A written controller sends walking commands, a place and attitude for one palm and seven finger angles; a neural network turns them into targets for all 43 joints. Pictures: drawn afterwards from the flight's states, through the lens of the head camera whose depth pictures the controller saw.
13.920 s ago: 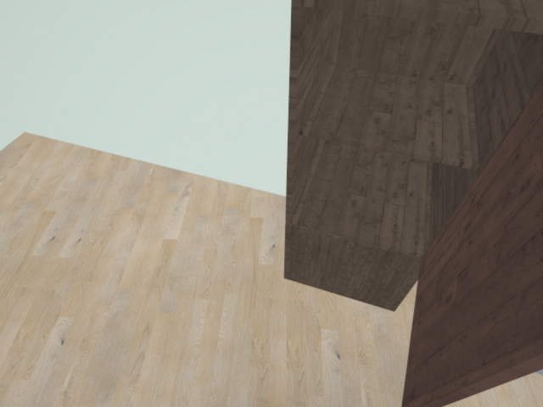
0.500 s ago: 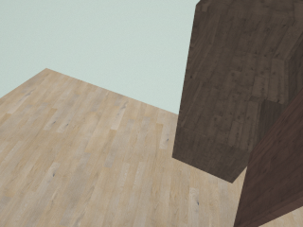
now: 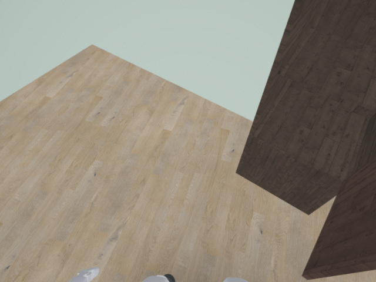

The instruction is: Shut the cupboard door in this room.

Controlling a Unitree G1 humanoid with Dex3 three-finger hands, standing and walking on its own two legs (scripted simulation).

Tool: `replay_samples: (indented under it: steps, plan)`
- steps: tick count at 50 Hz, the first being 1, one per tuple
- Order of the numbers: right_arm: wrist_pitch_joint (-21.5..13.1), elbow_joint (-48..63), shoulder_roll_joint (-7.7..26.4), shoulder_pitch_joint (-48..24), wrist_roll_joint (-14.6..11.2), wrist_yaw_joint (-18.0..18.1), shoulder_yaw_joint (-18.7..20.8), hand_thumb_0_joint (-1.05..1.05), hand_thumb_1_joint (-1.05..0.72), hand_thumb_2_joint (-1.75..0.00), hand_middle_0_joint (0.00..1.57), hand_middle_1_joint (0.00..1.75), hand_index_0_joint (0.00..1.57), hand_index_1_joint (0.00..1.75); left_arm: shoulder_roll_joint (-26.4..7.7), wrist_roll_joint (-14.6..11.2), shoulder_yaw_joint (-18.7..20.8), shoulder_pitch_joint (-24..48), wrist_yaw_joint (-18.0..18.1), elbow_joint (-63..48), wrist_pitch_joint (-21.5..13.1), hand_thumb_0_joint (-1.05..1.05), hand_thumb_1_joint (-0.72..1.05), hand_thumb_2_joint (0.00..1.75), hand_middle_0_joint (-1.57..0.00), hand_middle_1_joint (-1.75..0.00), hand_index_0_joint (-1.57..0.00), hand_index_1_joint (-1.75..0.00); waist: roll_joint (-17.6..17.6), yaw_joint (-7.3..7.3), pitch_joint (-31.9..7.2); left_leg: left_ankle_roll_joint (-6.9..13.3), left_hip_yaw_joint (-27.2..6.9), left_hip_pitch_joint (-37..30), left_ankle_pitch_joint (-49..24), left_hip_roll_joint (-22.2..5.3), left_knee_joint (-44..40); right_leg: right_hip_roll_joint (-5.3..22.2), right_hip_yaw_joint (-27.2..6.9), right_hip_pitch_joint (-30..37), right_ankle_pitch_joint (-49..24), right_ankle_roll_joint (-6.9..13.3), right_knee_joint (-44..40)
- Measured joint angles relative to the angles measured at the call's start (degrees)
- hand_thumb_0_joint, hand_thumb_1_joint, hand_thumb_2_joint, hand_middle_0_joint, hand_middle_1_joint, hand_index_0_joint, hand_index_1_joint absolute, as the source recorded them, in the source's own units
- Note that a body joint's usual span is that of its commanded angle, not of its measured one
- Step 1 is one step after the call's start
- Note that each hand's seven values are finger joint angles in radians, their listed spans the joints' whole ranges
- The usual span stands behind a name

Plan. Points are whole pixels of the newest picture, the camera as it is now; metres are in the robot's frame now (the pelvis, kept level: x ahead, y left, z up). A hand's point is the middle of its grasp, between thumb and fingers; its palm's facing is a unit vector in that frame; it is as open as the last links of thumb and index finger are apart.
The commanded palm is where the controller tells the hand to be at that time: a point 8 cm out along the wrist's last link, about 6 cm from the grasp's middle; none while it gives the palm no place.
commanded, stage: turn or walk to find it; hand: left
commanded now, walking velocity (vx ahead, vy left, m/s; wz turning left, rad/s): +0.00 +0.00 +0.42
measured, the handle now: out of the picture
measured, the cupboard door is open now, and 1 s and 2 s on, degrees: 87 87 87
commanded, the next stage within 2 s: stand and wait in 0.10 s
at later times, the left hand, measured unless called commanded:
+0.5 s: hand out of the picture -0.05 +0.16 -0.17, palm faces +0.19 -0.96 -0.22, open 7.4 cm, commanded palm none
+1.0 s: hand out of the picture -0.02 +0.19 -0.18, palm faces +0.17 -0.96 -0.20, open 7.3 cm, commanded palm none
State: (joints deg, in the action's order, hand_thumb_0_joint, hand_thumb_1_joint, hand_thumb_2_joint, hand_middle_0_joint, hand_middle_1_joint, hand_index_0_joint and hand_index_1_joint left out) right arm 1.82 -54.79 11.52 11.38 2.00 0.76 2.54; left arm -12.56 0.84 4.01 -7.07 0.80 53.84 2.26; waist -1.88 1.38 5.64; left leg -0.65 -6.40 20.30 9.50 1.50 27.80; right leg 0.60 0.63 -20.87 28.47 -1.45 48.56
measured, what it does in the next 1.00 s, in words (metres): steps on the spot: right foot, then left foot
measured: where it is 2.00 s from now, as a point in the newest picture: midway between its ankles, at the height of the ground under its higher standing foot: outside the picture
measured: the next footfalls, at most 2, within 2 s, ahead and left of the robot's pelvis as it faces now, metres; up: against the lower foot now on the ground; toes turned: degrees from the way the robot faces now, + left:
right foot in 0.08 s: +0.01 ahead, -0.13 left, +0.00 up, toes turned +1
left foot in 0.50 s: -0.03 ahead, +0.10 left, +0.00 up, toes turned +10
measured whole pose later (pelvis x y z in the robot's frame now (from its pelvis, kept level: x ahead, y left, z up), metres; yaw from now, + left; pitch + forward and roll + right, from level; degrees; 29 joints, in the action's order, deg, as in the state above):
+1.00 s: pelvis -0.03 +0.01 +0.00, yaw +8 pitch +0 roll +0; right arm 0.2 -63.5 9.8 14.0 0.9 2.1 0.6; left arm -10.2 1.0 1.8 -12.0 1.6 63.3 0.9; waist 1.2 -0.1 2.8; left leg 2.5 2.9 8.8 16.7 1.9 25.8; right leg 4.2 5.4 -10.1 16.5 -1.7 27.4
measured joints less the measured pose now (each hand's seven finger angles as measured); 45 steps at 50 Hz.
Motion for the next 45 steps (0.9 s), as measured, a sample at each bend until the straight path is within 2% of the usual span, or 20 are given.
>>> replay_samples:
  steps: [3, 4, 5, 7, 8, 10, 13, 16, 21, 23, 25, 28, 30, 36, 45]
  plan:
    - [0.7, 0.7, 0.9, 0.2, -0.1, -0.4, 0.6, 0.0, -0.9, -0.9, 0.2, 0.3, 0.2, 0.3, 0.2, -0.2, -0.3, 0.9, 0.0, -1.8, -0.7, 0.0, 0.91, 0.89, -0.2, -0.3, -0.2, -0.3, -0.8, 0.18, -0.5, -1.3, -1.9, 1.2, -0.8, 0.7, 0.3, -0.3, -0.1, 4.3, -5.5, -0.1, -11.9]
    - [1.0, 0.9, 1.2, 0.4, -0.2, -0.7, 0.8, 0.0, -0.9, -0.9, 0.2, 0.3, 0.2, 0.3, 0.2, -0.1, -0.3, 0.7, 0.0, -2.4, -1.1, 0.0, 0.91, 0.89, -0.2, -0.3, -0.2, -0.3, -0.8, 0.0, -0.9, -1.7, -2.3, 2.0, -0.4, 1.1, 1.4, -0.2, 0.2, 5.9, -8.8, 0.6, -16.4]
    - [1.3, 0.8, 1.7, 0.2, -0.5, -0.8, 1.2, 0.01, -0.9, -0.9, 0.2, 0.3, 0.2, 0.3, 0.7, 0.3, -0.4, 0.6, 0.1, -2.5, -1.4, 0.0, 0.91, 0.89, -0.2, -0.3, -0.2, -0.3, -1.6, -0.05, -0.7, -1.7, -2.5, 3.0, 3.1, 0.9, 4.2, -0.5, 1.0, 6.3, -10.3, 1.7, -16.7]
    - [1.9, 0.6, 2.4, 0.1, -0.4, -0.9, 1.8, 0.01, -0.9, -0.9, 0.2, 0.3, 0.2, 0.3, 1.4, 0.6, -1.0, -0.4, 0.1, -2.8, -1.5, 0.0, 0.91, 0.89, -0.2, -0.3, -0.2, -0.3, -1.8, -0.07, -1.0, -1.7, -0.6, 6.4, 12.5, 1.5, 15.3, 0.1, 2.1, 6.8, -9.6, 3.1, -16.4]
    - [2.1, 0.5, 2.8, 0.1, -0.3, -1.0, 2.0, 0.01, -0.9, -0.9, 0.2, 0.3, 0.2, 0.3, 1.7, 0.6, -1.1, -1.1, 0.1, -2.8, -1.5, 0.0, 0.91, 0.89, -0.2, -0.3, -0.2, -0.3, -1.7, -0.22, -1.4, -1.8, 0.5, 8.0, 14.1, 1.6, 21.3, 0.6, 2.5, 7.4, -9.5, 3.4, -17.1]
    - [2.3, 0.3, 3.4, -0.1, -0.3, -1.3, 2.3, 0.01, -0.91, -0.9, 0.2, 0.3, 0.2, 0.3, 2.3, 0.6, -1.3, -2.6, 0.2, -2.4, -1.4, 0.0, 0.91, 0.89, -0.2, -0.3, -0.21, -0.3, -1.4, -0.43, -1.8, -2.1, 2.6, 9.8, 13.6, 0.9, 30.6, 1.2, 2.9, 8.8, -10.1, 3.7, -19.1]
    - [1.9, 0.3, 3.8, -0.5, -0.5, -1.4, 2.2, 0.01, -0.91, -0.9, 0.2, 0.3, 0.19, 0.3, 2.8, 0.7, -1.7, -4.5, 0.2, -1.3, -1.9, 0.0, 0.9, 0.89, -0.2, -0.3, -0.21, -0.3, -0.9, -0.25, -1.8, -2.8, 4.3, 9.1, 11.8, -0.8, 34.5, 1.7, 3.7, 10.1, -11.1, 3.8, -21.3]
    - [1.9, -0.3, 3.6, -1.1, -0.8, -1.2, 1.7, 0.01, -0.91, -0.9, 0.2, 0.3, 0.19, 0.3, 3.1, 0.8, -2.2, -6.2, 0.3, -0.4, -2.6, 0.0, 0.9, 0.89, -0.2, -0.3, -0.21, -0.3, -0.3, -0.75, -1.7, -3.4, 5.1, 5.7, 12.6, -2.3, 30.0, 1.9, 4.4, 10.6, -11.5, 3.9, -22.3]
    - [1.6, -1.7, 2.3, -3.1, -1.3, -0.8, 0.4, 0.01, -0.91, -0.9, 0.2, 0.3, 0.19, 0.3, 3.3, 1.0, -2.7, -9.0, 0.3, 2.0, -3.0, 0.0, 0.9, 0.89, -0.2, -0.3, -0.21, -0.3, 0.7, -2.78, -1.3, -3.1, 6.7, -1.9, 15.1, -3.0, 16.1, 1.3, 5.0, 10.3, -11.6, 3.9, -22.3]
    - [1.0, -2.0, 1.5, -3.9, -1.4, -0.6, -0.2, 0.01, -0.91, -0.9, 0.2, 0.3, 0.19, 0.3, 3.2, 0.9, -2.8, -9.8, 0.4, 3.5, -2.8, 0.0, 0.9, 0.89, -0.2, -0.3, -0.21, -0.3, 1.1, -3.4, -1.3, -2.7, 7.4, -5.2, 12.7, -2.8, 9.2, 0.9, 5.4, 10.0, -11.4, 3.5, -21.8]
    - [-0.1, -2.3, 0.7, -4.3, -1.5, -0.4, -0.7, 0.01, -0.91, -0.9, 0.2, 0.3, 0.19, 0.3, 2.9, 0.5, -2.7, -10.8, 0.5, 5.0, -2.5, 0.0, 0.9, 0.89, -0.2, -0.3, -0.21, -0.3, 1.2, -3.67, -1.6, -1.8, 8.0, -9.3, 6.2, -3.1, 0.7, 0.2, 5.9, 9.3, -10.5, 3.0, -20.1]
    - [-1.0, -3.4, -1.7, -4.6, -1.2, 0.0, -1.7, 0.01, -0.91, -0.9, 0.2, 0.3, 0.19, 0.3, 1.7, 0.1, -2.3, -10.9, 0.8, 7.5, -1.6, 0.0, 0.9, 0.89, -0.2, -0.3, -0.21, -0.3, 4.0, -4.56, -1.5, 0.4, 8.6, -10.6, 9.0, -2.2, -0.1, 1.1, 5.5, 9.7, -10.3, 2.1, -19.2]
    - [-1.1, -4.0, -2.7, -4.6, -1.2, 0.4, -2.3, 0.01, -0.91, -0.9, 0.2, 0.3, 0.19, 0.3, 1.6, 0.1, -2.5, -11.0, 0.8, 9.0, -1.2, 0.0, 0.91, 0.89, -0.2, -0.3, -0.21, -0.3, 4.6, -4.89, -2.0, 1.0, 9.0, -11.5, 9.2, -2.1, -0.4, 1.1, 5.2, 10.9, -10.5, 1.7, -20.4]
    - [-1.7, -5.5, -3.8, -3.9, -1.5, 1.4, -2.8, 0.0, -0.91, -0.9, 0.2, 0.3, 0.2, 0.3, 3.2, 0.2, -3.5, -10.0, 0.3, 11.6, -1.3, 0.0, 0.91, 0.89, -0.2, -0.3, -0.2, -0.3, 3.0, -4.09, -3.0, 1.8, 9.4, -13.1, 8.2, -1.6, -2.4, 1.4, 4.7, 13.0, -12.3, 0.8, -23.7]
    - [-2.6, -7.7, -1.9, -0.3, -1.4, 1.7, -2.2, -0.01, -0.94, -0.9, 0.2, 0.3, 0.2, 0.3, 3.8, 0.2, -3.3, -7.0, 0.7, 11.4, -1.8, 0.0, 0.91, 0.89, -0.2, -0.3, -0.2, -0.3, 2.4, -2.12, -3.5, 2.8, 10.1, -13.5, 6.7, -0.3, -4.3, 2.6, 4.0, 12.7, -13.4, -0.2, -24.5]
